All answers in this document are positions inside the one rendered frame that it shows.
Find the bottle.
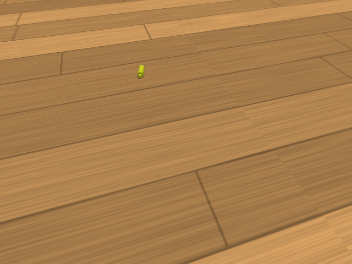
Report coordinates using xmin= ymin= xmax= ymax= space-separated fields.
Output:
xmin=137 ymin=65 xmax=145 ymax=78

